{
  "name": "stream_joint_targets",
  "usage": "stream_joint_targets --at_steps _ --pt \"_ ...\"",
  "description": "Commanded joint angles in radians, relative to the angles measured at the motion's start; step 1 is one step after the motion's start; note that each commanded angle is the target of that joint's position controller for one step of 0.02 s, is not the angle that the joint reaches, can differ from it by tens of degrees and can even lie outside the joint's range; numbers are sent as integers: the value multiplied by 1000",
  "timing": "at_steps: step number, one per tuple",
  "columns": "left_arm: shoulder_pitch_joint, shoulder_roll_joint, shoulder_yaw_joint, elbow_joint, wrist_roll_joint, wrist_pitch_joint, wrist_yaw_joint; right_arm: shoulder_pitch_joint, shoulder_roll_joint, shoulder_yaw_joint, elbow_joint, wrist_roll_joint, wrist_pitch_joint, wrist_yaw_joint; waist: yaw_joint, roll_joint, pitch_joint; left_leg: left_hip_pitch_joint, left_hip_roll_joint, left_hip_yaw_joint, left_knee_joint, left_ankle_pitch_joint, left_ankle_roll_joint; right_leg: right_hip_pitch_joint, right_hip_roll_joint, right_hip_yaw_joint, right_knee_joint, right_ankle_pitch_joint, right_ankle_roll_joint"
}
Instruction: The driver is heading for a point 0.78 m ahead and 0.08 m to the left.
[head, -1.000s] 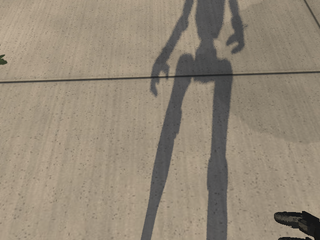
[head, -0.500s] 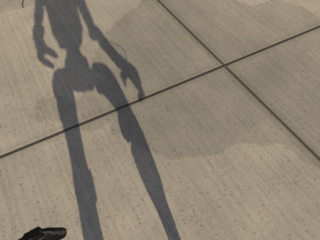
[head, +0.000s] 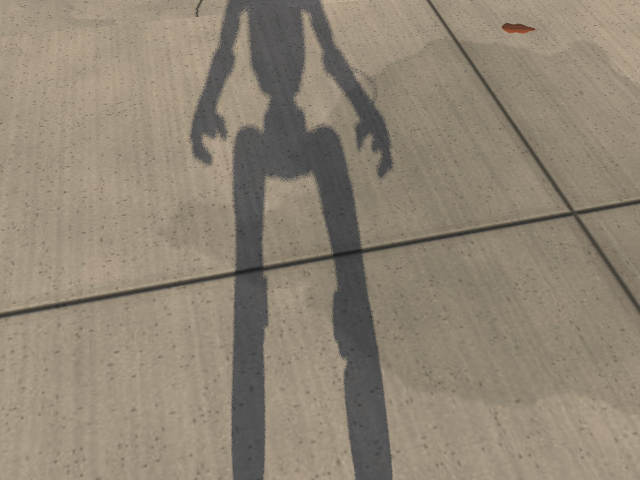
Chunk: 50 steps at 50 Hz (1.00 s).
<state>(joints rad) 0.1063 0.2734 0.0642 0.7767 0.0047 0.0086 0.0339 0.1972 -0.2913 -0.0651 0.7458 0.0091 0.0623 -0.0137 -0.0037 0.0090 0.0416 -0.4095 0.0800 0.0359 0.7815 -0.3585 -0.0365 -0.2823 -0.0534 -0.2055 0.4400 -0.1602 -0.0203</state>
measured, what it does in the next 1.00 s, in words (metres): walks ahead: left foot, then right foot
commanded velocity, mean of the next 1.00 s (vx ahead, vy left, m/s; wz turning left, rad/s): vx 0.15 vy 0.00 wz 0.15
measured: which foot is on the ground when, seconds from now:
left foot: up 0.00-0.02, down 0.04-0.54, up 0.56-0.86, down 0.88-1.00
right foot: down 0.00-0.04, up 0.06-0.52, down 0.54-0.88, up 0.90-1.00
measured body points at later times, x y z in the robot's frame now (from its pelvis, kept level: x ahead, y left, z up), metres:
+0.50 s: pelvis +0.02 +0.01 +0.00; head +0.05 +0.03 +0.45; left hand +0.09 +0.33 -0.10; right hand +0.25 -0.22 -0.08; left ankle +0.01 +0.12 -0.74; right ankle +0.06 -0.12 -0.72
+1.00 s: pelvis +0.10 +0.05 +0.01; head +0.11 +0.06 +0.46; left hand +0.14 +0.34 -0.12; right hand +0.26 -0.21 -0.09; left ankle +0.05 +0.15 -0.74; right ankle +0.10 -0.10 -0.67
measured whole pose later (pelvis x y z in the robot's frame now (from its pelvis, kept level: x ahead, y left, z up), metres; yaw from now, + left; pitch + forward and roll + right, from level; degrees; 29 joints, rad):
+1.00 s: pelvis +0.10 +0.05 +0.01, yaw +6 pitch +2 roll +0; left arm 0.31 0.30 0.07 0.79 -0.03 -0.03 0.01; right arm 0.25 -0.26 -0.06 0.74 0.00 -0.09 -0.01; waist 0.01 -0.03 -0.02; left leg -0.15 -0.01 0.02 0.37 -0.26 0.02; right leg -0.46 0.01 0.10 0.98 -0.38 -0.02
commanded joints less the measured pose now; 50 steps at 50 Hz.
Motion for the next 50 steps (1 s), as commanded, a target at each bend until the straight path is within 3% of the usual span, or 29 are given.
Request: stream_joint_targets --at_steps 1,2,3,4,5,6,7,8,10,16,22,24,26,27,28,29,30,31,34,36,38,42,43,44,45,46,47,48,50 --pt "-51 161 44 -45 -27 4 4 87 -87 -31 -47 -4 -9 17 -46 -110 -123 152 -33 43 -207 103 57 73 -257 154 -59 84 -138" --pt "-5 129 39 -23 -30 10 3 115 -120 -43 -39 -12 -11 15 -45 -41 -102 210 -41 -5 -322 199 95 24 -202 104 56 0 -68" --pt "28 77 28 -30 3 12 -4 127 -233 -71 -56 -13 -15 -3 -8 238 -82 309 166 -308 -420 523 182 -174 -74 -4 341 -236 40" --pt "-74 87 28 -87 16 9 5 104 -295 -77 -90 -37 -29 -1 -40 339 -52 276 318 -561 -479 595 369 -380 70 98 554 -508 88" --pt "-123 120 39 -91 11 10 8 102 -249 -66 -96 -52 -54 8 -63 211 -86 272 287 -520 -485 561 384 -396 57 221 688 -495 75" --pt "-104 121 44 -83 -4 12 9 60 -229 -61 -98 -42 -73 7 -29 169 -89 283 234 -436 -468 542 331 -408 41 255 715 -401 61" --pt "-70 122 49 -56 -1 14 15 10 -200 -56 -108 -20 -78 3 -4 112 -101 296 189 -383 -447 517 278 -410 28 269 704 -327 60" --pt "-58 135 54 -48 6 14 21 -23 -173 -47 -115 -1 -75 -4 8 110 -109 301 172 -357 -438 543 253 -403 25 275 695 -277 66" --pt "-45 120 53 -43 1 7 18 -12 -154 -38 -124 -2 -71 -15 16 113 -151 311 143 -333 -424 629 253 -355 46 273 711 -214 80" --pt "-86 91 38 -52 -10 -3 9 16 -185 -52 -141 0 -51 -33 -18 130 -143 344 118 -387 -417 487 257 -307 68 294 438 -172 111" --pt "-63 110 39 -47 -18 -22 -12 -25 -194 -58 -166 -1 -34 -22 -21 159 -131 261 96 -496 -397 456 264 -154 97 301 259 -211 99" --pt "-10 116 37 -29 -19 -29 -24 -49 -170 -47 -172 -2 -29 -21 -11 163 -165 283 100 -483 -352 527 250 -89 78 278 178 -179 84" --pt "35 92 27 -11 -8 -37 -38 -54 -124 -25 -161 4 -25 -24 20 134 -169 230 55 -437 -310 459 191 71 58 254 -58 43 48" --pt "45 91 18 -9 14 -40 -43 3 -61 -2 -137 -15 -29 -22 4 57 -196 171 -5 -379 -277 221 132 184 -23 340 -117 103 17" --pt "27 128 13 -14 27 -38 -41 86 -14 14 -117 -47 -37 -15 -67 -150 -188 85 -128 -247 -144 -104 70 229 -171 527 -139 151 -60" --pt "14 137 10 -7 34 -39 -43 25 -74 -2 -152 -43 -46 -17 -55 -249 -108 6 -133 -175 -128 -187 33 107 -242 685 -210 -152 -197" --pt "7 170 23 -22 14 -40 -42 -53 -149 -20 -156 -31 -58 -20 -2 -216 -27 -37 -114 -141 -35 -150 12 80 -230 727 -266 -398 -222" --pt "52 199 32 -8 0 -39 -32 -103 -177 -34 -160 -19 -71 -19 32 -206 12 -116 -117 -122 46 -141 1 99 -228 756 -298 -478 -221" --pt "121 190 29 10 -30 -47 -11 -107 -125 -30 -146 -6 -104 -7 41 -166 21 -207 -80 -119 98 -70 -15 197 -178 708 -291 -384 -195" --pt "150 165 27 15 -32 -43 -2 -143 -70 -15 -146 -5 -134 3 57 -162 2 -141 -97 -81 -25 -27 -16 194 -118 631 -276 -282 -177" --pt "160 175 33 8 -31 -37 2 -153 -38 -8 -142 1 -153 13 55 -178 -21 -22 -125 -56 -156 -16 -14 146 -80 591 -251 -227 -178" --pt "148 177 37 -26 -36 -21 -3 -59 -71 -26 -102 26 -166 15 -8 -159 -46 274 -132 -47 -445 189 15 -1 -47 629 -183 -252 -162" --pt "145 146 30 -34 -33 -25 -6 -2 -95 -36 -88 26 -164 6 -35 -136 -72 410 -92 -59 -448 199 26 -87 -22 614 -127 -269 -129" --pt "121 83 12 -50 -27 -32 -11 122 -128 -46 -69 21 -160 -8 -94 -74 -127 603 32 -166 -442 123 61 -242 23 560 39 -348 -75" --pt "117 3 -11 -97 -38 -46 -12 205 -225 -66 -55 -12 -152 -11 -106 184 -180 690 251 -490 -535 -189 164 -431 127 387 321 -402 -21" --pt "99 85 6 -120 -47 -59 -11 185 -228 -71 -43 -24 -153 -1 -89 207 -82 578 362 -661 -598 -336 245 -539 47 364 503 -414 -10" --pt "113 135 22 -104 -48 -62 -17 134 -156 -51 -53 -14 -160 -1 -64 164 -3 532 316 -596 -611 -329 239 -576 11 372 590 -335 -13" --pt "145 136 27 -77 -42 -60 -22 103 -113 -38 -56 -9 -165 0 -45 143 23 514 261 -492 -617 -226 210 -576 0 362 632 -262 -8" --pt "127 111 25 -77 -35 -59 -33 79 -91 -29 -46 -11 -165 1 -37 121 53 475 211 -323 -631 22 184 -587 -31 347 663 -141 -1"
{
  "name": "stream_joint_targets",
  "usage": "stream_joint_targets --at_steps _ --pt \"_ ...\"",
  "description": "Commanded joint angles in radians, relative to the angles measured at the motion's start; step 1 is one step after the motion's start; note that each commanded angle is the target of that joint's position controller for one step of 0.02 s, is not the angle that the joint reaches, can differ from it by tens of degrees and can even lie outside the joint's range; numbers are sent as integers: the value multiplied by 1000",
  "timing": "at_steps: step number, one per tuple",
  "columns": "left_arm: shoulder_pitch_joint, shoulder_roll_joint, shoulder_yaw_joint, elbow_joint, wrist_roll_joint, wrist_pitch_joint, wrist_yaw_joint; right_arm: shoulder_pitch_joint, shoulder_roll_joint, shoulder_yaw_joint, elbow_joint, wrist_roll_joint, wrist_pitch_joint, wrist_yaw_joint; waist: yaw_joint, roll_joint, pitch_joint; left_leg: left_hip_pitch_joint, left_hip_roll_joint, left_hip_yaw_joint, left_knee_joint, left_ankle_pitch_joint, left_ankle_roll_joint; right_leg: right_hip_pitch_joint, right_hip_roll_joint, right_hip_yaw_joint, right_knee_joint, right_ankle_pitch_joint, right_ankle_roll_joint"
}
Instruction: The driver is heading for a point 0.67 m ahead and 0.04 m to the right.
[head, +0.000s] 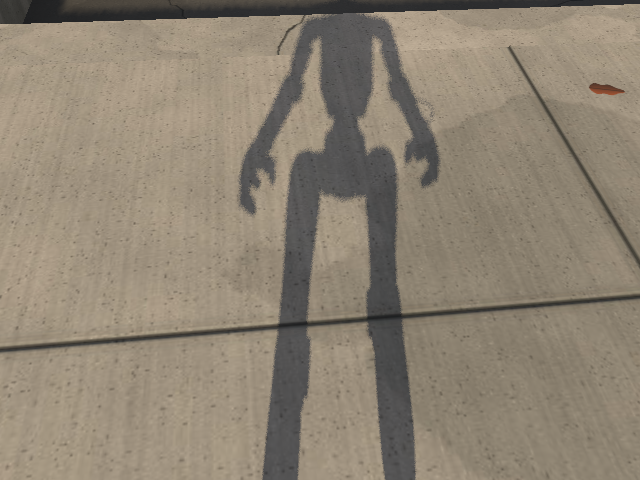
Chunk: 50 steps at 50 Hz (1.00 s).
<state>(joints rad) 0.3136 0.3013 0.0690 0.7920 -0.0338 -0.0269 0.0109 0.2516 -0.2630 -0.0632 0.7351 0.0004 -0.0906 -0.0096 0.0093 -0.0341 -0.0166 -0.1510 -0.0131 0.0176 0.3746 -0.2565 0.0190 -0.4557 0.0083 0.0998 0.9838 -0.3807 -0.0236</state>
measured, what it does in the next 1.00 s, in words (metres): walks ahead: right foot, then left foot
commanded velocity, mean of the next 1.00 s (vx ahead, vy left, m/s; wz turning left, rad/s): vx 0.46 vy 0.00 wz -0.03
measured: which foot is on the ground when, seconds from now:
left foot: down 0.00-0.34, up 0.36-0.86, down 0.88-1.00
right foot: up 0.00-0.30, down 0.32-0.90, up 0.92-1.00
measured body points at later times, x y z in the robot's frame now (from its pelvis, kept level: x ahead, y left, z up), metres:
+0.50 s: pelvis +0.24 -0.10 -0.01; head +0.28 -0.11 +0.44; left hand +0.44 +0.13 -0.11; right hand +0.27 -0.39 -0.13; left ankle +0.24 +0.08 -0.65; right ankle +0.27 -0.17 -0.74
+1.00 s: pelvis +0.53 -0.10 -0.02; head +0.58 -0.10 +0.43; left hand +0.62 +0.18 -0.14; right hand +0.71 -0.36 -0.11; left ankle +0.61 -0.03 -0.74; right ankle +0.39 -0.23 -0.63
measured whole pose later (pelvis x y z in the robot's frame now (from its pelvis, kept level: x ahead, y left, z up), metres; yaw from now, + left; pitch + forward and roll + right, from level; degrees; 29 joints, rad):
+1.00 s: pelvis +0.53 -0.10 -0.02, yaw +1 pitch +2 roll +0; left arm 0.25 0.30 0.04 0.80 -0.02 -0.06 0.00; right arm 0.14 -0.29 -0.04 0.65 0.00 -0.06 0.04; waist 0.01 0.01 0.08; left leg -0.42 -0.07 0.05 0.54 -0.16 0.09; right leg -0.34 -0.01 0.01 1.25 -0.50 0.01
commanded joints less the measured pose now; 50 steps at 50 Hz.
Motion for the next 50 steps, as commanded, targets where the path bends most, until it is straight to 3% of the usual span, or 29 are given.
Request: stream_joint_targets --at_steps 1,4,7,10,12,14,15,16,17,18,19,20,21,22,23,25,28,33,38,41,43,44,45,46,47,48,49,50 --pt "-97 65 15 -99 5 -24 -17 26 -117 -30 -32 -8 -15 -2 -54 151 111 187 277 -231 -232 26 122 -397 -95 23 131 132 8" --pt "-151 34 4 -139 5 -22 -32 40 -126 -32 -16 -11 -18 0 -59 131 107 143 253 -93 -248 199 136 -377 -101 -8 49 240 38" --pt "-233 13 -11 -186 10 -24 -50 42 -153 -37 -3 -3 -14 -2 -74 118 123 96 240 15 -255 262 130 -293 -101 -62 -146 364 41" --pt "-309 10 -18 -228 10 -24 -70 78 -187 -46 21 13 -7 -5 -87 104 143 115 267 70 -253 294 119 -230 -89 -112 -273 376 9" --pt "-329 29 -12 -249 8 -21 -80 91 -203 -51 34 22 2 -3 -73 104 135 172 287 103 -203 444 105 -192 -65 -141 -325 325 -29" --pt "-276 73 10 -254 12 -14 -81 93 -237 -60 35 26 15 -8 -20 141 57 219 290 145 -46 842 84 -53 8 -199 -336 233 -77" --pt "-158 115 34 -230 9 -8 -77 91 -248 -62 33 26 25 -12 51 146 -20 201 277 168 123 978 68 110 53 -220 -354 216 -109" --pt "3 157 62 -189 7 -1 -61 112 -230 -50 37 28 24 -15 137 115 -109 63 253 178 332 941 43 395 73 -189 -402 265 -149" --pt "135 223 77 -156 5 10 -36 161 -141 -15 24 -9 16 -10 151 -71 -217 -223 191 169 664 282 9 725 -129 102 -400 275 -206" --pt "97 275 67 -178 7 -3 -36 258 -63 19 -1 -2 -9 6 56 -235 -409 -505 8 19 998 -348 -31 922 -397 702 -593 40 -401" --pt "105 189 48 -180 21 -12 -41 133 -192 -13 -1 44 -31 15 138 -71 -383 -573 47 -124 1065 -288 -17 851 -392 671 -677 -23 -354" --pt "55 162 37 -163 27 -23 -42 42 -195 -14 -37 69 -36 17 123 -63 -210 -624 87 -98 1038 -218 0 702 -356 488 -683 30 -303" --pt "-12 137 26 -155 27 -35 -43 21 -174 -8 -35 54 -34 8 71 20 -106 -584 144 -94 946 -127 4 526 -314 353 -699 133 -261" --pt "-68 99 17 -154 36 -45 -43 25 -172 -13 -24 33 -24 4 32 6 -62 -526 174 -99 880 -71 2 409 -272 260 -717 218 -239" --pt "-102 79 10 -155 45 -53 -44 71 -165 -14 -5 31 -7 6 -4 -24 -41 -461 192 -109 860 -25 -1 333 -243 188 -755 258 -229" --pt "-117 74 13 -133 45 -76 -46 119 -129 -10 21 32 25 4 -32 -22 -25 -417 191 -110 828 14 -18 262 -235 100 -816 320 -235" --pt "-104 79 18 -93 52 -92 -39 51 -112 -10 4 27 40 -3 -22 0 51 -507 171 -141 716 137 -42 250 -211 -34 -857 417 -205" --pt "-84 97 17 -63 48 -90 -19 -69 -78 2 -29 22 19 23 25 6 82 -502 126 -80 402 412 -32 322 -178 -183 -879 490 -139" --pt "6 129 28 -11 32 -52 -7 -206 -57 17 -107 21 16 60 82 24 125 -616 104 -22 257 328 9 555 -252 -221 -815 636 -131" --pt "-9 163 36 -15 28 -21 7 -197 -79 7 -145 21 21 80 43 -17 72 -537 38 60 238 170 55 627 -269 -257 -671 1013 -113" --pt "-24 182 39 -24 29 -5 22 -59 -135 -23 -132 15 30 76 -46 -55 -26 -329 -39 97 240 89 100 604 -255 -270 -433 1286 -90" --pt "-47 175 32 -29 23 -5 27 88 -182 -48 -105 10 28 62 -138 -25 -99 -90 -57 69 132 219 137 493 -214 -287 -212 1213 -55" --pt "-12 111 7 -52 48 -22 24 185 -262 -64 -89 1 35 39 -148 131 -219 242 135 -188 158 534 203 229 -133 -283 110 662 -11" --pt "109 21 -30 -75 52 -50 -3 122 -302 -59 -123 -18 23 36 -38 322 -394 564 432 -749 98 750 451 -146 84 -135 478 -259 51" --pt "41 157 1 -37 24 -67 -19 143 -205 -39 -129 -14 30 38 -127 97 -461 544 397 -631 84 812 407 -152 11 42 505 -221 38" --pt "-53 152 0 -79 -7 -70 -24 86 -175 -26 -129 -9 30 37 -111 84 -300 429 359 -457 83 857 356 -202 -36 22 444 -174 30" --pt "-91 123 -7 -85 6 -69 -16 33 -157 -22 -120 5 29 39 -73 -6 -165 267 306 -362 50 824 306 -218 -74 -15 344 -135 34" --pt "-103 126 -1 -79 20 -58 -8 -11 -128 -13 -123 11 29 35 -45 -9 -100 152 272 -306 11 779 281 -187 -98 -27 265 -97 41"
